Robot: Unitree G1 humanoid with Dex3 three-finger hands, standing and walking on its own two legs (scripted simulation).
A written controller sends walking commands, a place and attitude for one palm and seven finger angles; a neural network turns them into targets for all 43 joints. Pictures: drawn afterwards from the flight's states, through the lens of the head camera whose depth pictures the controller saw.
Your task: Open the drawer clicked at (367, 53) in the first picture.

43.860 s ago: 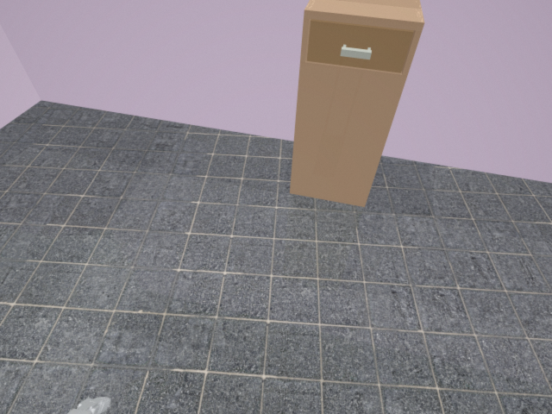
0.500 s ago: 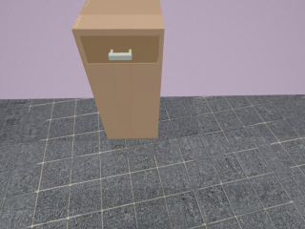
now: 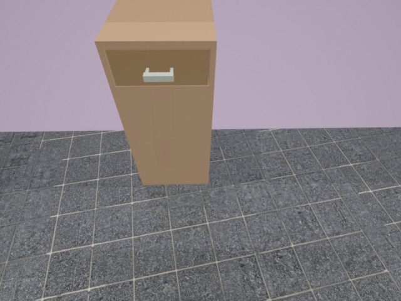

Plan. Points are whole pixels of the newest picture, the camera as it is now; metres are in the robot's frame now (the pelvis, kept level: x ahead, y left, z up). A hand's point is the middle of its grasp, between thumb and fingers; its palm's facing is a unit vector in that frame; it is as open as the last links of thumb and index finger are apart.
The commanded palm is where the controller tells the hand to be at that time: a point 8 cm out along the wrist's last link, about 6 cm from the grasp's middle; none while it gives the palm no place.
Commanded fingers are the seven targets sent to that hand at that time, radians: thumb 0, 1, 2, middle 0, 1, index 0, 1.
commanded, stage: take the last steps up to it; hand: left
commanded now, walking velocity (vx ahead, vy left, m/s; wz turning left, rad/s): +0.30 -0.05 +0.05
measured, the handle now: (159, 73) +0.81 +0.19 -0.01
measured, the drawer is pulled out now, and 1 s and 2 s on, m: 0.00 0.00 0.00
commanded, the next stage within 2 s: come to a stop and stand still in 0.86 s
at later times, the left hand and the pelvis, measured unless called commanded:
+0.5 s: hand out of the picture +0.04 +0.18 -0.20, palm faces +0.10 -0.98 -0.18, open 7.4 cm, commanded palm none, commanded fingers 0.00 0.90 0.90 -0.20 -0.30 -0.20 -0.30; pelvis +0.09 +0.01 -0.02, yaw +2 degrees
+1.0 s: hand (159, 212) +0.38 +0.14 -0.20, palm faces -0.01 -0.98 -0.20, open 7.4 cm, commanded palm none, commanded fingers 0.00 0.90 0.90 -0.20 -0.30 -0.20 -0.30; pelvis +0.27 -0.04 -0.04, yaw +1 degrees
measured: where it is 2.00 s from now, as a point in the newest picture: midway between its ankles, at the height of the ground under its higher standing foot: (212, 295)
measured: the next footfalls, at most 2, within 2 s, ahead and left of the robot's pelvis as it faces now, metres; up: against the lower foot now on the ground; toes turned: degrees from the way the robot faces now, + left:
left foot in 0.54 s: +0.12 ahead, +0.12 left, +0.00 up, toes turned +7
right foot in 0.94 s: +0.38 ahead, -0.14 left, +0.00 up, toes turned -6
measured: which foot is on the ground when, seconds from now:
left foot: down 0.00-0.38, up 0.40-0.52, down 0.54-0.94, up 0.96-1.00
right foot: down 0.00-0.54, up 0.56-0.92, down 0.94-1.00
